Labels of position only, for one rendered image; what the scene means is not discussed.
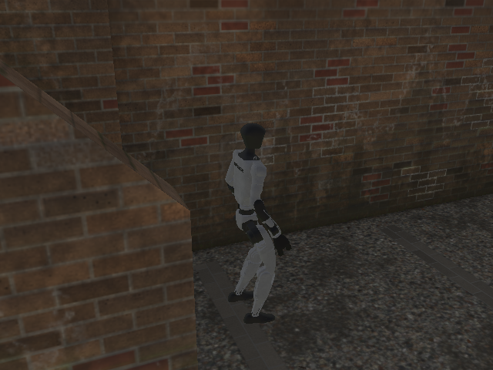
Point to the left robot upper arm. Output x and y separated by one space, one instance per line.
230 172

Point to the right robot forearm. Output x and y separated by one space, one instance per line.
266 220

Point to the right robot hand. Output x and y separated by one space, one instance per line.
280 243

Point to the right robot shin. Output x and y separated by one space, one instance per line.
261 291

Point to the right robot upper arm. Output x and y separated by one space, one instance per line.
258 173

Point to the right robot thigh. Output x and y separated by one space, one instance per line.
265 248

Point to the left robot forearm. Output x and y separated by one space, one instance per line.
231 188

